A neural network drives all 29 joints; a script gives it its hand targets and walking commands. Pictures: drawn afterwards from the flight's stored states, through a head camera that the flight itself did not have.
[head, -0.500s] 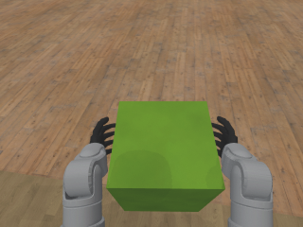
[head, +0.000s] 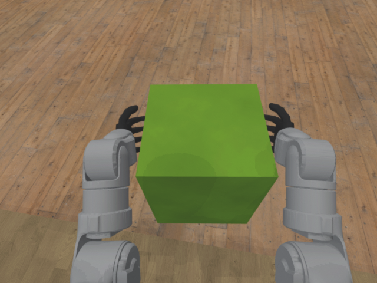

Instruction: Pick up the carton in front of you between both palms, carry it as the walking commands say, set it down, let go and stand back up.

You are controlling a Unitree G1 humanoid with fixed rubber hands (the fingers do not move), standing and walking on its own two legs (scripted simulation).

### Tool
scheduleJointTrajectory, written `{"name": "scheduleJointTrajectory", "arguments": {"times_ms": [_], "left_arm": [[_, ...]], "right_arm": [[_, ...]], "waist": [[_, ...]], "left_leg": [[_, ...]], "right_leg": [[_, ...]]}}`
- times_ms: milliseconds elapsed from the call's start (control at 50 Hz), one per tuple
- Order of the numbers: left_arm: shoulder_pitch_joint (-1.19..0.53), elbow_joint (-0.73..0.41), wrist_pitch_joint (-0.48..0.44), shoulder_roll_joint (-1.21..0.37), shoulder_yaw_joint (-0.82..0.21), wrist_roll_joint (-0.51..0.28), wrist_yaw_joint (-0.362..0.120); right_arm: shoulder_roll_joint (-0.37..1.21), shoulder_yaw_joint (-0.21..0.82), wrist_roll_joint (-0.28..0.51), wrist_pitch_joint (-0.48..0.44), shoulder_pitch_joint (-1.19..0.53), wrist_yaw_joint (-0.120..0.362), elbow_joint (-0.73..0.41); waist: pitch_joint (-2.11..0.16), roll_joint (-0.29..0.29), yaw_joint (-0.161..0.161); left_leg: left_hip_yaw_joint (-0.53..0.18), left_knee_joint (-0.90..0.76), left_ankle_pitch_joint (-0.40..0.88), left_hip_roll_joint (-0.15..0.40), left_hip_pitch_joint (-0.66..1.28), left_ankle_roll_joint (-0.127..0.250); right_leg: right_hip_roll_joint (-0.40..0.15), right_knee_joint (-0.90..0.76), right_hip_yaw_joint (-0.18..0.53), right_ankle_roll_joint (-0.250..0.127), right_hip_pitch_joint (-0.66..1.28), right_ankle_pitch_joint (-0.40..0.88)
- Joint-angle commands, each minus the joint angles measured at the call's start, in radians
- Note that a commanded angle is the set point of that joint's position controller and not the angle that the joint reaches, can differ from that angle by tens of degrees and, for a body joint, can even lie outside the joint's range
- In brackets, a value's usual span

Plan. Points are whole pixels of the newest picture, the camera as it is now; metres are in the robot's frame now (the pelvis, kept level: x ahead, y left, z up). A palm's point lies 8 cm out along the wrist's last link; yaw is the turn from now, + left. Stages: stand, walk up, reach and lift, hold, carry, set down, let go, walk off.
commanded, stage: carry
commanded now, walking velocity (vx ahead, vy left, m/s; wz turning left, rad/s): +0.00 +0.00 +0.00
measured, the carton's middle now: (202, 160) +0.37 +0.00 +0.03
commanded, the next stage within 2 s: none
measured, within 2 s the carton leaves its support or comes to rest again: neither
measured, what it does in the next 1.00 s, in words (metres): walks ahead: left foot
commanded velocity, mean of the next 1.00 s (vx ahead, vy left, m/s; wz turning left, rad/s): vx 0.46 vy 0.00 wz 0.00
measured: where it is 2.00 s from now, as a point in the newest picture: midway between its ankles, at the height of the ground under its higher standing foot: (210, 172)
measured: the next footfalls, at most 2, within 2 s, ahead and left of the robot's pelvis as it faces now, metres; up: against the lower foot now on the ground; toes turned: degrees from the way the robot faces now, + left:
left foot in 0.70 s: +0.27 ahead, +0.13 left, +0.00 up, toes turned +5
right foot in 1.34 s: +0.64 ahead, -0.13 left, -0.12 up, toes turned -6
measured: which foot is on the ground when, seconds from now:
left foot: down 0.00-0.42, up 0.44-0.68, down 0.70-1.00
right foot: down 0.00-0.72, up 0.74-1.00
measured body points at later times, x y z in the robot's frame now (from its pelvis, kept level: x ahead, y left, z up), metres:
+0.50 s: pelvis +0.07 +0.00 -0.01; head +0.08 +0.01 +0.44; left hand +0.42 +0.17 +0.09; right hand +0.44 -0.14 +0.10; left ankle -0.01 +0.10 -0.67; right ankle +0.02 -0.08 -0.73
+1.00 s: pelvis +0.25 +0.06 +0.00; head +0.30 +0.06 +0.45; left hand +0.64 +0.18 +0.11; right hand +0.62 -0.12 +0.11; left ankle +0.24 +0.13 -0.73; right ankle +0.29 -0.08 -0.68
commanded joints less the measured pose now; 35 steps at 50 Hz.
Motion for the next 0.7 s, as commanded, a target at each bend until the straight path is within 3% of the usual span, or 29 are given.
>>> {"name": "scheduleJointTrajectory", "arguments": {"times_ms": [0,80,100,140,180,200,240,280,300,340,360,380,400,420,440,460,480,520,580,620,640,660,680], "left_arm": [[-0.68,-0.092,-0.016,-1.063,-0.704,-0.417,-0.244],[-0.678,-0.105,-0.019,-1.054,-0.717,-0.418,-0.243],[-0.676,-0.103,-0.019,-1.053,-0.719,-0.419,-0.242],[-0.667,-0.088,-0.018,-1.05,-0.717,-0.418,-0.242],[-0.644,-0.049,-0.017,-1.045,-0.709,-0.412,-0.245],[-0.637,-0.028,-0.02,-1.047,-0.704,-0.407,-0.248],[-0.667,-0.016,-0.025,-1.055,-0.699,-0.409,-0.255],[-0.699,-0.003,-0.029,-1.063,-0.694,-0.419,-0.261],[-0.713,0.001,-0.032,-1.063,-0.692,-0.424,-0.263],[-0.722,0.007,-0.04,-1.066,-0.688,-0.429,-0.262],[-0.715,0.011,-0.043,-1.067,-0.687,-0.43,-0.259],[-0.697,0.017,-0.046,-1.053,-0.681,-0.428,-0.254],[-0.654,0.022,-0.045,-1.045,-0.671,-0.429,-0.252],[-0.656,0.013,-0.043,-1.047,-0.668,-0.438,-0.249],[-0.689,-0.02,-0.042,-1.054,-0.674,-0.453,-0.247],[-0.727,-0.061,-0.041,-1.06,-0.69,-0.472,-0.244],[-0.768,-0.096,-0.038,-1.067,-0.703,-0.49,-0.241],[-0.802,-0.121,-0.032,-1.084,-0.712,-0.512,-0.239],[-0.772,-0.095,-0.024,-1.094,-0.714,-0.511,-0.246],[-0.737,-0.053,-0.022,-1.093,-0.706,-0.497,-0.252],[-0.718,-0.027,-0.023,-1.095,-0.702,-0.487,-0.254],[-0.698,-0.001,-0.023,-1.097,-0.697,-0.474,-0.256],[-0.682,0.027,-0.024,-1.087,-0.686,-0.458,-0.257]], "right_arm": [[1.09,0.711,0.426,0.005,-0.66,0.236,-0.081],[1.082,0.724,0.434,0.001,-0.661,0.24,-0.094],[1.079,0.723,0.434,0.001,-0.657,0.241,-0.093],[1.071,0.718,0.431,0.002,-0.646,0.243,-0.078],[1.063,0.707,0.423,0.005,-0.611,0.247,-0.039],[1.059,0.699,0.418,0.006,-0.602,0.25,-0.025],[1.056,0.691,0.413,0.0,-0.624,0.256,-0.006],[1.058,0.683,0.416,-0.006,-0.653,0.258,0.006],[1.061,0.68,0.416,-0.009,-0.667,0.257,0.004],[1.069,0.686,0.425,-0.013,-0.701,0.253,-0.01],[1.078,0.692,0.431,-0.013,-0.72,0.251,-0.018],[1.083,0.696,0.439,-0.01,-0.722,0.25,-0.023],[1.07,0.689,0.441,-0.011,-0.721,0.247,-0.022],[1.075,0.682,0.439,-0.01,-0.713,0.243,-0.011],[1.077,0.672,0.436,-0.01,-0.702,0.239,-0.006],[1.076,0.663,0.434,-0.008,-0.683,0.235,-0.004],[1.068,0.649,0.426,-0.005,-0.662,0.23,0.0],[1.05,0.625,0.405,0.003,-0.634,0.22,0.003],[1.037,0.612,0.377,0.01,-0.612,0.213,0.009],[1.029,0.609,0.362,0.012,-0.594,0.215,0.03],[1.033,0.608,0.359,0.012,-0.582,0.219,0.047],[1.031,0.602,0.357,0.009,-0.564,0.224,0.066],[1.032,0.595,0.355,0.007,-0.54,0.229,0.09]], "waist": [[-0.611,-0.015,0.0],[-0.601,0.024,-0.003],[-0.602,0.028,-0.006],[-0.596,0.03,-0.004],[-0.602,0.027,-0.006],[-0.586,0.031,-0.007],[-0.49,0.095,-0.018],[-0.381,0.165,-0.023],[-0.348,0.161,-0.024],[-0.361,0.102,-0.007],[-0.407,0.032,0.022],[-0.467,-0.141,0.053],[-0.486,-0.285,0.085],[-0.457,-0.279,0.092],[-0.441,-0.145,0.104],[-0.432,-0.061,0.105],[-0.423,-0.039,0.092],[-0.418,-0.061,0.072],[-0.384,-0.126,0.062],[-0.394,-0.15,0.049],[-0.424,-0.14,0.029],[-0.467,-0.1,-0.002],[-0.522,-0.027,-0.039]], "left_leg": [[-0.075,-0.007,0.684,0.105,0.185,0.029],[-0.087,-0.006,0.817,0.129,0.241,0.033],[-0.087,-0.013,0.787,0.131,0.248,0.036],[-0.078,-0.02,0.682,0.134,0.26,0.044],[-0.083,0.02,0.499,0.129,0.251,0.07],[-0.101,0.023,0.428,0.135,0.239,0.083],[-0.188,-0.041,0.29,0.175,0.198,0.122],[-0.277,-0.127,0.313,0.236,0.208,0.166],[-0.291,-0.136,0.343,0.249,0.217,0.175],[-0.218,-0.074,0.439,0.215,0.183,0.143],[-0.118,0.035,0.516,0.157,0.096,0.093],[0.013,0.268,0.487,0.064,-0.048,0.028],[0.045,0.47,0.119,-0.019,-0.309,0.0],[-0.006,0.56,-0.235,-0.041,-0.495,0.011],[-0.062,0.593,-0.271,0.007,-0.542,0.032],[-0.078,0.586,-0.289,0.026,-0.565,0.049],[-0.088,0.54,-0.254,0.046,-0.556,0.056],[-0.069,0.358,-0.092,0.062,-0.439,0.038],[0.028,0.086,0.096,0.013,-0.213,0.015],[0.094,-0.042,0.173,-0.037,-0.093,0.022],[0.111,-0.091,0.25,-0.046,0.021,0.032],[0.121,-0.116,0.247,-0.065,0.173,0.043],[-0.029,-0.135,0.205,0.038,0.344,0.068]], "right_leg": [[-0.127,0.032,0.115,-0.034,0.351,0.742],[-0.101,0.015,0.099,-0.016,0.308,0.606],[-0.095,0.006,0.094,-0.015,0.303,0.547],[-0.09,-0.005,0.089,-0.012,0.306,0.401],[-0.096,0.047,0.107,-0.037,0.295,0.225],[-0.103,0.072,0.129,-0.05,0.254,0.122],[-0.068,0.118,0.107,-0.032,0.13,-0.019],[-0.009,0.146,0.044,0.003,0.002,-0.167],[0.003,0.123,0.034,0.007,-0.021,-0.208],[0.007,0.053,0.042,-0.008,0.092,-0.159],[-0.009,0.001,0.095,-0.035,0.264,-0.059],[-0.12,-0.046,0.28,-0.095,0.459,0.165],[-0.262,-0.127,0.503,-0.176,0.649,0.43],[-0.329,-0.173,0.614,-0.243,0.739,0.504],[-0.348,-0.157,0.612,-0.256,0.739,0.465],[-0.342,-0.152,0.578,-0.234,0.714,0.376],[-0.328,-0.171,0.528,-0.202,0.667,0.275],[-0.296,-0.234,0.409,-0.155,0.546,0.164],[-0.209,-0.242,0.227,-0.094,0.378,0.254],[-0.184,-0.202,0.168,-0.056,0.357,0.316],[-0.172,-0.136,0.129,-0.033,0.328,0.342],[-0.133,-0.016,0.069,-0.006,0.272,0.41],[-0.095,0.159,0.045,0.033,0.162,0.305]]}}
